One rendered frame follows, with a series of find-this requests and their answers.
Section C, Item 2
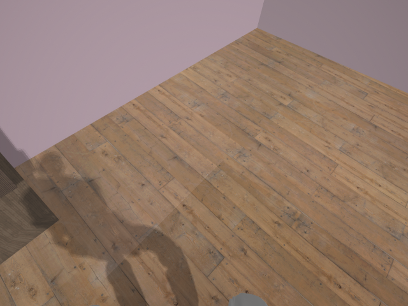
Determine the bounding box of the drawer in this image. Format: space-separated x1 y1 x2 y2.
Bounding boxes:
0 167 17 198

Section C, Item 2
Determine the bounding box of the robot right thigh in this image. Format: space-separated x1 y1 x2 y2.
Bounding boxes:
228 293 268 306

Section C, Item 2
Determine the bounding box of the cabinet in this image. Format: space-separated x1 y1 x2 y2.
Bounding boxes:
0 153 59 264

